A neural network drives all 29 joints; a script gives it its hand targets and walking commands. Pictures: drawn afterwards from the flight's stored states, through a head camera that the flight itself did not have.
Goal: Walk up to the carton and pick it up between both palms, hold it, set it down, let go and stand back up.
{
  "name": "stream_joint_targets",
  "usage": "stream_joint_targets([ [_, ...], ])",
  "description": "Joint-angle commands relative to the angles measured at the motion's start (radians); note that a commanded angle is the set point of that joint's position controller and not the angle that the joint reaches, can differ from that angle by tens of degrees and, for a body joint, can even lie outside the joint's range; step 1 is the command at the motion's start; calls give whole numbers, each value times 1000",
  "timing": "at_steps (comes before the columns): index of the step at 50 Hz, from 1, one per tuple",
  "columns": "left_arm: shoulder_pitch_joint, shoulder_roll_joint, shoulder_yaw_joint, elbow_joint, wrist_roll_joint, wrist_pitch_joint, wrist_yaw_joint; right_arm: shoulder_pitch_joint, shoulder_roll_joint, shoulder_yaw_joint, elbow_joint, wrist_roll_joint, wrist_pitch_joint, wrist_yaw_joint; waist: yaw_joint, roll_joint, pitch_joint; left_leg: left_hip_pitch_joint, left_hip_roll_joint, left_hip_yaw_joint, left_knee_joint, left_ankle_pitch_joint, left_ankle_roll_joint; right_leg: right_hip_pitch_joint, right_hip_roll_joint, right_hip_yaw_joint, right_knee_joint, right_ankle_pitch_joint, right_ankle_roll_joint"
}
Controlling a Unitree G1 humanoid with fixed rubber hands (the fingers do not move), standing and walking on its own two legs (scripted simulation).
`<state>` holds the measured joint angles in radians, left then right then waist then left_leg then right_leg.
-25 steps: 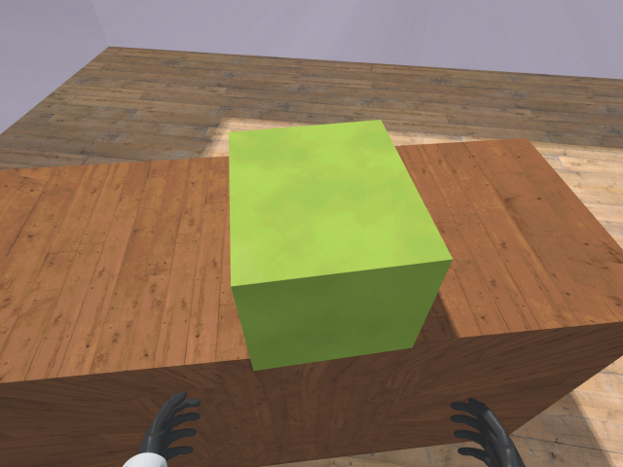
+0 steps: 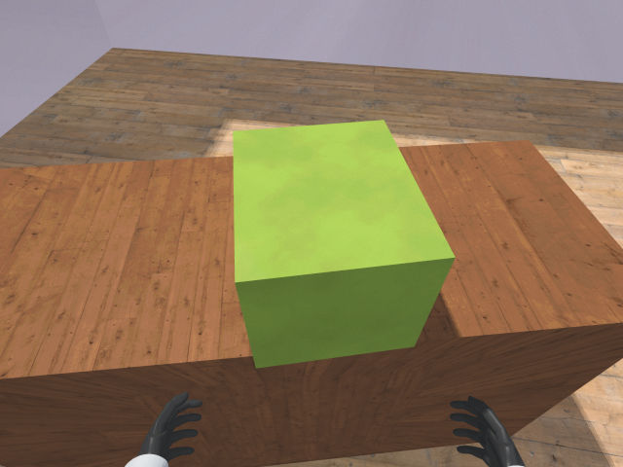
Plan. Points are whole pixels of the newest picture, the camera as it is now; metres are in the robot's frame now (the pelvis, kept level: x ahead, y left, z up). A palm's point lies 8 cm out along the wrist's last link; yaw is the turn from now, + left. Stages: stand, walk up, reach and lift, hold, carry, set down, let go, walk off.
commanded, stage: stand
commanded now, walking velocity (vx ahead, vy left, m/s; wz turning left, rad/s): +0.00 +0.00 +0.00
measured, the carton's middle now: (322, 238) +0.43 +0.01 +0.05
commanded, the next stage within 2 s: none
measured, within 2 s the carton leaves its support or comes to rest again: neither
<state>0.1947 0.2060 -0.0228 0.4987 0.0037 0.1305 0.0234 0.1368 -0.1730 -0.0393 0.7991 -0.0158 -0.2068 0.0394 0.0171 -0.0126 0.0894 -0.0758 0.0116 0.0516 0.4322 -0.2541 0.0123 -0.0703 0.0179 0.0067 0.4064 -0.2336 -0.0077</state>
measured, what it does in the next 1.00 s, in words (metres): stands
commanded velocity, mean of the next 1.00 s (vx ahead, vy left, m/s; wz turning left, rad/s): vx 0.00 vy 0.00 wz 0.00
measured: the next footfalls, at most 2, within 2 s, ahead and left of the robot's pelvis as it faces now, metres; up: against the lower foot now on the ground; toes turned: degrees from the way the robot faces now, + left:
none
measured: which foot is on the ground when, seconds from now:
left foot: down 0.00-1.00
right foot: down 0.00-1.00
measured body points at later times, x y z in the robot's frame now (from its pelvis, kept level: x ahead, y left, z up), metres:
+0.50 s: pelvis +0.00 +0.01 +0.00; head +0.00 +0.01 +0.45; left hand +0.09 +0.31 -0.12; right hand +0.11 -0.29 -0.11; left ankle +0.00 +0.11 -0.74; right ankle +0.00 -0.12 -0.74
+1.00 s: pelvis +0.00 +0.02 +0.00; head +0.00 +0.02 +0.45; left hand +0.09 +0.32 -0.12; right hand +0.11 -0.28 -0.11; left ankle +0.00 +0.11 -0.74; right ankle +0.00 -0.12 -0.74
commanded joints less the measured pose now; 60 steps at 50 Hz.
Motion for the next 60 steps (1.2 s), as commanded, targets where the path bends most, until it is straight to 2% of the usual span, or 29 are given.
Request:
stream_joint_targets([
  [1,-19,289,110,14,32,-85,7,45,-353,-70,-56,-19,73,-37,-11,28,-98,-75,97,-85,-44,296,7,-69,-106,69,-11,177,-29],
  [2,25,277,107,31,24,-107,7,30,-333,-68,-52,-13,115,-51,15,-19,-132,-67,103,-95,-49,234,27,-47,-111,77,-20,152,-29],
  [3,-6,256,100,67,34,-125,-1,1,-305,-54,-54,-7,127,-48,7,-22,-131,-88,110,-96,-31,224,37,-55,-116,77,-17,160,-30],
  [4,-17,254,92,78,31,-139,-7,1,-286,-46,-59,-8,136,-46,-2,24,-83,-111,101,-95,-61,178,30,-79,-113,78,-16,133,-26],
  [6,-58,259,94,127,25,-150,-15,-26,-292,-44,-39,-5,143,-43,0,36,-74,-121,92,-102,-65,93,37,-108,-124,94,-39,95,-29],
  [7,-63,275,101,144,28,-154,-16,-10,-280,-37,-37,-6,141,-36,-6,-20,-97,-81,95,-109,-59,102,40,-128,-119,89,-43,63,-35],
  [8,-83,270,102,153,29,-162,-18,-32,-301,-37,-32,-3,143,-36,-1,12,-74,-98,91,-106,-49,92,39,-139,-111,90,-59,77,-23],
  [12,-69,284,85,259,19,-179,-24,-12,-329,-28,13,-6,152,-37,-11,5,-48,-105,96,-127,-73,127,51,-116,-128,109,-77,82,-35],
  [13,-81,297,87,266,24,-181,-23,-22,-339,-21,25,-10,156,-36,-6,41,-58,-92,104,-131,-72,123,43,-111,-123,101,-78,88,-36],
  [16,-92,327,90,327,20,-172,-22,-21,-344,-16,51,-6,162,-34,-11,4,-74,-84,101,-139,-88,178,46,-79,-120,90,-88,125,-30],
  [18,-83,319,78,353,25,-172,-21,-25,-383,-14,68,-7,166,-38,-11,60,-60,-77,98,-129,-106,172,39,-69,-124,93,-91,141,-31],
  [21,-73,352,78,394,12,-167,-22,-6,-388,-9,100,1,173,-44,-4,6,-91,-40,118,-133,-101,221,45,-49,-129,85,-90,167,-30],
  [23,-65,339,68,418,12,-173,-19,-23,-418,-11,115,-5,168,-45,2,35,-80,-56,110,-136,-116,215,39,-46,-128,90,-96,158,-30],
  [25,-105,346,59,432,10,-169,-19,-39,-378,1,118,0,174,-45,-16,-5,-73,-40,116,-139,-128,165,36,-75,-126,86,-103,138,-25],
  [26,-63,334,60,446,6,-165,-16,-37,-389,0,133,-8,174,-42,-1,33,-90,-44,120,-136,-118,169,45,-47,-130,80,-110,142,-26],
  [28,-96,340,60,450,10,-169,-16,-45,-387,3,147,0,166,-45,-8,-11,-45,-53,116,-139,-134,193,40,-50,-130,93,-110,159,-25],
  [29,-92,352,65,453,8,-165,-13,-46,-397,1,156,-1,167,-43,0,23,-76,-50,114,-132,-138,205,41,-28,-133,96,-118,176,-29],
  [30,-69,352,65,466,5,-165,-9,-50,-404,0,161,-5,173,-47,-4,-4,-41,-37,115,-139,-146,232,44,-58,-131,87,-108,180,-23],
  [31,-64,339,55,465,11,-165,-9,-47,-398,-2,161,0,170,-46,-2,27,-90,-25,111,-125,-128,250,42,-25,-132,83,-114,216,-17],
  [41,-106,330,59,495,10,-161,-12,-71,-388,-3,192,-6,171,-55,-7,-4,-56,-42,126,-128,-163,236,32,-33,-134,80,-118,180,-18],
  [42,-110,325,54,487,13,-164,-11,-94,-386,-9,189,3,171,-51,-13,31,-109,-11,129,-142,-166,247,34,-14,-128,63,-108,198,-18],
  [44,-108,342,60,504,7,-164,-7,-101,-391,-12,190,0,170,-46,-8,-1,-85,-8,122,-131,-164,243,37,-31,-131,76,-116,182,-14],
  [47,-117,351,60,505,12,-154,-6,-98,-391,-14,203,-1,173,-47,-14,33,-94,-9,123,-130,-158,281,27,-27,-136,68,-110,192,-23],
  [48,-96,353,60,507,10,-152,-9,-91,-407,-15,207,2,174,-51,-1,-12,-82,-2,126,-133,-160,280,28,-32,-131,67,-111,194,-21],
  [50,-101,347,60,510,2,-150,-5,-79,-386,-8,217,6,175,-51,-16,38,-49,-27,125,-133,-173,229,28,-45,-136,89,-124,162,-16],
  [54,-111,337,58,500,4,-152,-10,-100,-400,-8,223,1,175,-49,-11,41,-97,-26,140,-148,-194,240,31,6,-135,69,-103,187,-20],
  [58,-86,354,57,508,11,-155,-9,-75,-398,-11,223,6,173,-51,-17,22,-100,7,134,-134,-171,322,28,-12,-140,66,-93,219,-24],
  [59,-67,336,51,508,7,-159,-9,-66,-415,-11,232,12,172,-52,3,6,-107,13,138,-143,-171,312,29,-3,-141,77,-109,199,-19],
  [60,-82,346,54,505,9,-152,-7,-69,-400,-11,222,7,171,-49,-17,-24,-70,-6,134,-138,-170,299,29,-18,-141,67,-114,201,-20],
])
